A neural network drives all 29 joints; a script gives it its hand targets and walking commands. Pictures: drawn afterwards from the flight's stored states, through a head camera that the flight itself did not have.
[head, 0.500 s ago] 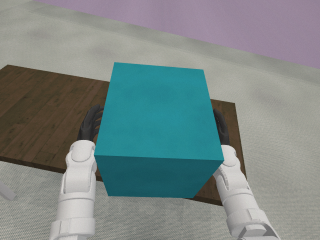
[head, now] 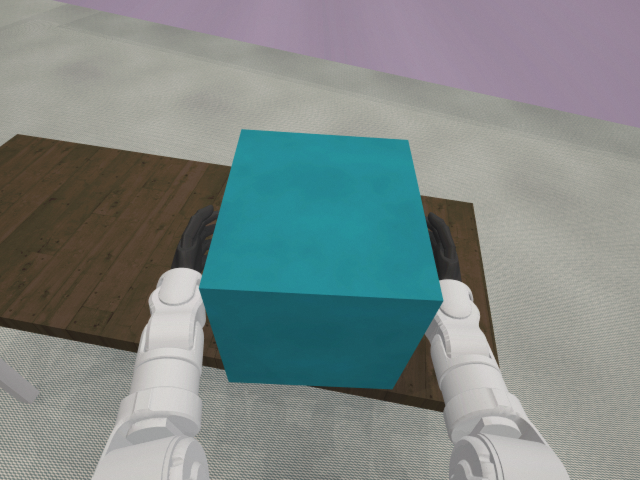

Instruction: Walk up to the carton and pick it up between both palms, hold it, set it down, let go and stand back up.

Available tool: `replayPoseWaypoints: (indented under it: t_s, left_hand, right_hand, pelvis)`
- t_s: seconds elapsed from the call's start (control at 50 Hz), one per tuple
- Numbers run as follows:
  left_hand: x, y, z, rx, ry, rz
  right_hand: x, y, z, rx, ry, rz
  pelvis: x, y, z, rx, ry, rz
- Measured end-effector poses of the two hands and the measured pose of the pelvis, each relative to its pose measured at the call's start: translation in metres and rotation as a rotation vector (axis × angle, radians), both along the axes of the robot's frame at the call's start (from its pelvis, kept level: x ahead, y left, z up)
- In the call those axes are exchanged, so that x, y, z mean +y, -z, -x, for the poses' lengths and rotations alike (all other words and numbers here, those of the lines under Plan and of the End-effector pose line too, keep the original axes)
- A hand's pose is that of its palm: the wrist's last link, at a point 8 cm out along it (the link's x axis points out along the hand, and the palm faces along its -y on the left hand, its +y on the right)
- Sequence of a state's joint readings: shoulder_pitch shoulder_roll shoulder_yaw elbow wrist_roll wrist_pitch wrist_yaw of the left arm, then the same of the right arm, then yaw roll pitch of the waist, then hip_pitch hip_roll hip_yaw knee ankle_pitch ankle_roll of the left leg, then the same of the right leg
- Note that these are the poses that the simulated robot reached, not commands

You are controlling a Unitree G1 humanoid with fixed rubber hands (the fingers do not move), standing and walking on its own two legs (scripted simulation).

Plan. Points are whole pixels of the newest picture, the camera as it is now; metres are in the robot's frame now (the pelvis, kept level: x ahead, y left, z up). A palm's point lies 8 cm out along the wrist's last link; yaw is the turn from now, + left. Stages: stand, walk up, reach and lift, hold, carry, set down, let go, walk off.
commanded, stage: set down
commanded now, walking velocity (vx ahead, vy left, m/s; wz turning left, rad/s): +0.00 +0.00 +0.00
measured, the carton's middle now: (318, 261) +0.41 -0.01 +0.05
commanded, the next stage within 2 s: none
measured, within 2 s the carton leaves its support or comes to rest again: rests again in 1.48 s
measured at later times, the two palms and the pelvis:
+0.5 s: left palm (201, 259) +0.41 +0.15 +0.07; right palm (439, 272) +0.38 -0.18 +0.07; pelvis +0.00 +0.00 +0.00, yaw +0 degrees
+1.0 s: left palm (205, 259) +0.43 +0.15 +0.04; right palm (431, 269) +0.40 -0.18 +0.05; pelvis +0.01 +0.00 +0.00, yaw +1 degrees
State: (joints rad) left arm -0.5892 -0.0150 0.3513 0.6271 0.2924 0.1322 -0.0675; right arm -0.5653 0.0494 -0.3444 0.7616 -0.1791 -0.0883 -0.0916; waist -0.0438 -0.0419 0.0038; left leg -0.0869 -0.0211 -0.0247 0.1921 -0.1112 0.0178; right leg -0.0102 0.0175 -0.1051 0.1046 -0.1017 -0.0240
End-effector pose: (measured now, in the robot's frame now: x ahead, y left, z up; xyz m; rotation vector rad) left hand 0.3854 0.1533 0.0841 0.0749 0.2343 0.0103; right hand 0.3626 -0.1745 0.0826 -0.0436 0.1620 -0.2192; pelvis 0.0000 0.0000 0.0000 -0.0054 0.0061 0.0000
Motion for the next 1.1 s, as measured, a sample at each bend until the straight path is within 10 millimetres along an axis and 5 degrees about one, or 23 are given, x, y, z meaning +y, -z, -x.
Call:
replayPoseWaypoints:
  t_s: [1.1]
  left_hand:
    - [-0.008, 0.050, -0.050, 0.080, 0.043, -0.012]
  right_hand:
    - [-0.007, 0.043, -0.035, 0.087, 0.028, 0.044]
  pelvis:
    - [0.003, 0.003, -0.006, 0.263, -0.011, 0.005]
